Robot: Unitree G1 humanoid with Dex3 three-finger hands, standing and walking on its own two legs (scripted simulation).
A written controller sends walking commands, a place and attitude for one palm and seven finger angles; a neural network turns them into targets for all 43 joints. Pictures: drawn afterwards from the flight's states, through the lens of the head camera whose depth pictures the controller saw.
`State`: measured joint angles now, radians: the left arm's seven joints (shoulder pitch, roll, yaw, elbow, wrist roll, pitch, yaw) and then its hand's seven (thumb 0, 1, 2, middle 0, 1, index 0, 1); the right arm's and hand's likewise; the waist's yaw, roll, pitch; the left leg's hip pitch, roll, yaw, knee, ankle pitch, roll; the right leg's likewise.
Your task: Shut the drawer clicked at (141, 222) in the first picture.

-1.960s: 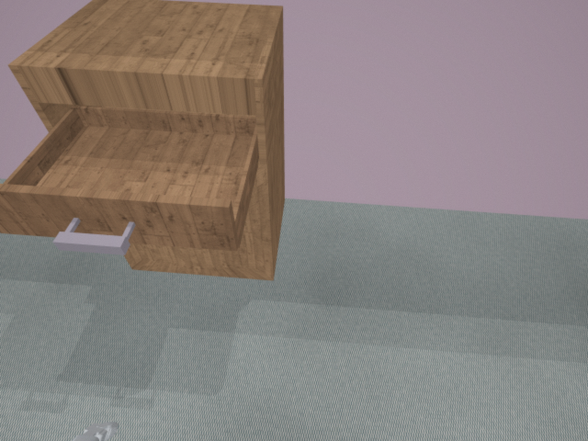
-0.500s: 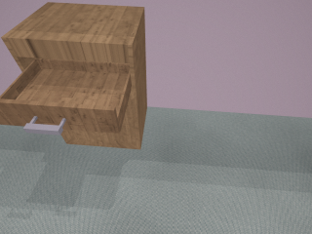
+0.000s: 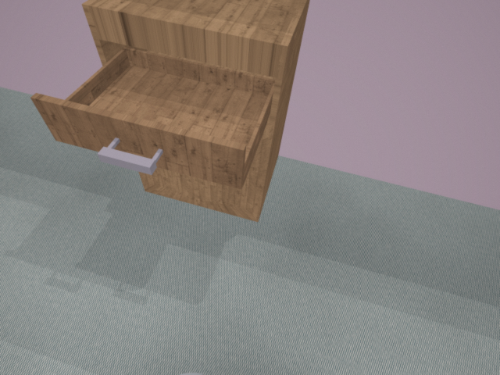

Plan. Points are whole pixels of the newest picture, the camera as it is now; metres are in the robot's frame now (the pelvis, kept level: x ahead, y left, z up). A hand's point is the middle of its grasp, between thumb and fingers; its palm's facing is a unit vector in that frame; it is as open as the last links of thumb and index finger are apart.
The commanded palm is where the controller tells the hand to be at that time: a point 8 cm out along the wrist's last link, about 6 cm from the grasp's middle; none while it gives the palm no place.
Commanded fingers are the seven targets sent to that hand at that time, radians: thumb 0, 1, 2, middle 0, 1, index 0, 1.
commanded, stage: turn to face it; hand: left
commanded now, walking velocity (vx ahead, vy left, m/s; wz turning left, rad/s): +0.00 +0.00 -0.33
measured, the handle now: (132, 154) +0.58 +0.31 -0.07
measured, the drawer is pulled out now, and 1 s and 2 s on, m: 0.30 0.30 0.30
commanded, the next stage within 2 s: take the last steps up to it in 0.44 s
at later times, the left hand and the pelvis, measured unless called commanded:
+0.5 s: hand out of the picture +0.04 +0.18 -0.15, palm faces -0.09 -0.97 -0.23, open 7.4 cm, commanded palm none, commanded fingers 0.00 0.90 0.90 -0.20 -0.30 -0.20 -0.30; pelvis +0.00 +0.00 +0.01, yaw -8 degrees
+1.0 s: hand out of the picture +0.03 +0.17 -0.14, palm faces -0.04 -0.97 -0.23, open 7.4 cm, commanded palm none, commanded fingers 0.00 0.90 0.90 -0.20 -0.30 -0.20 -0.30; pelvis +0.06 -0.01 +0.03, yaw -8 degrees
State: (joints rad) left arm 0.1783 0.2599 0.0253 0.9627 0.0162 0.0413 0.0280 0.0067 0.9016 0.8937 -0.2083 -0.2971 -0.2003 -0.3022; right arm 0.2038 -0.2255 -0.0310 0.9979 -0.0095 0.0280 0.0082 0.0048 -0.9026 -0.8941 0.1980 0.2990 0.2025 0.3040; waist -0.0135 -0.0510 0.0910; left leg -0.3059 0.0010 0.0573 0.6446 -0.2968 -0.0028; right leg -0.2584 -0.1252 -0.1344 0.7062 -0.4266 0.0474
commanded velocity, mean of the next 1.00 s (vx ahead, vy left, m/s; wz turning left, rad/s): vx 0.12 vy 0.07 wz -0.10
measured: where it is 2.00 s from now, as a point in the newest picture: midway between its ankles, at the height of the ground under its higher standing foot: outside the picture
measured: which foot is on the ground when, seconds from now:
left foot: down 0.00-0.82, up 0.84-1.00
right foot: up 0.00-0.36, down 0.38-1.00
